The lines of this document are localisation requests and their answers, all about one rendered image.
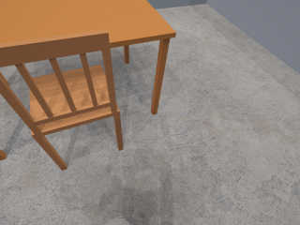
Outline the table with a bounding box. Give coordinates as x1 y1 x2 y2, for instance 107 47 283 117
0 0 176 160

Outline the chair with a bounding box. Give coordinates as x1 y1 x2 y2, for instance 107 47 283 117
0 29 124 171

